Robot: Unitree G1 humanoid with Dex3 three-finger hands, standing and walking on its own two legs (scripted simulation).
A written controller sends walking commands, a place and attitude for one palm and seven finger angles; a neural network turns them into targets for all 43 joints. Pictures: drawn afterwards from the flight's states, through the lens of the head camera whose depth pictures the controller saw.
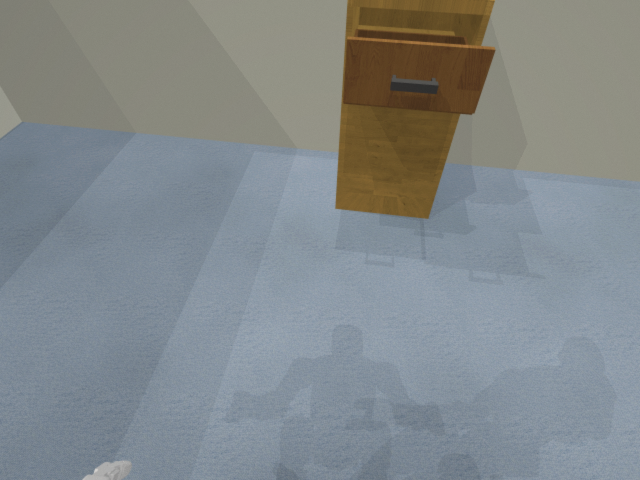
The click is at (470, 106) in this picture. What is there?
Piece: drawer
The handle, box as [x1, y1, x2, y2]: [390, 75, 438, 93]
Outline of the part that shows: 392,75 390,89 392,90 436,93 438,85 435,78 432,78 430,81 400,79 396,78 395,75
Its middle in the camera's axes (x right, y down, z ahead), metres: +0.25 -0.43 +1.06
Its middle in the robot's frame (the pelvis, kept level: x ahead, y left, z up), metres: +1.10 -0.20 +0.00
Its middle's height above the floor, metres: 0.77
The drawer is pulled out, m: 0.26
